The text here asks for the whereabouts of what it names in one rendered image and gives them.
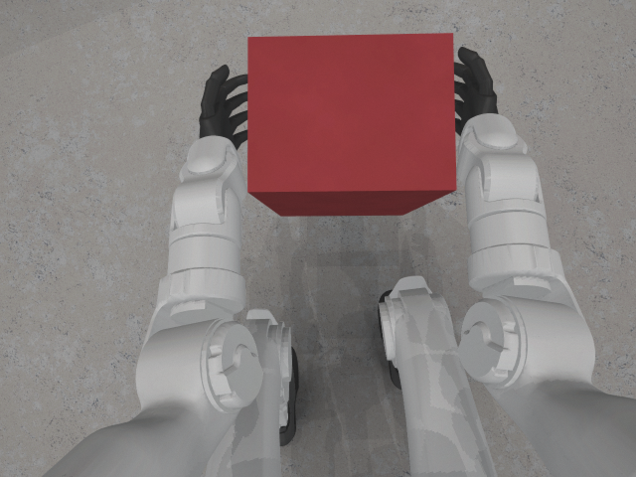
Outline robot left hand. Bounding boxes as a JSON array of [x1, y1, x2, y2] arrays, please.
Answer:
[[199, 65, 247, 150]]

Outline carton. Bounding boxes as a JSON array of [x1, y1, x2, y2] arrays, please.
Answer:
[[247, 33, 457, 217]]

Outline right robot thigh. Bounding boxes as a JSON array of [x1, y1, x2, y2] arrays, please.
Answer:
[[379, 287, 498, 477]]

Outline robot right forearm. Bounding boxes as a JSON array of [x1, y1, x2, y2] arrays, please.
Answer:
[[456, 113, 595, 363]]

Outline robot left forearm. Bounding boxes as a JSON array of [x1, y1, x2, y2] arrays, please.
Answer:
[[136, 136, 247, 389]]

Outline robot right upper arm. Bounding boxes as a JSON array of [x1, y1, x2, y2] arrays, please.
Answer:
[[458, 295, 636, 477]]

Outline left robot shin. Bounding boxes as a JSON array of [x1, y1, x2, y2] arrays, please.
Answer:
[[246, 309, 289, 426]]

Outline robot right hand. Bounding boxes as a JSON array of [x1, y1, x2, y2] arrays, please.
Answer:
[[454, 47, 499, 136]]

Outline robot left upper arm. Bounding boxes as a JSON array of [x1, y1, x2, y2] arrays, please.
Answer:
[[42, 318, 263, 477]]

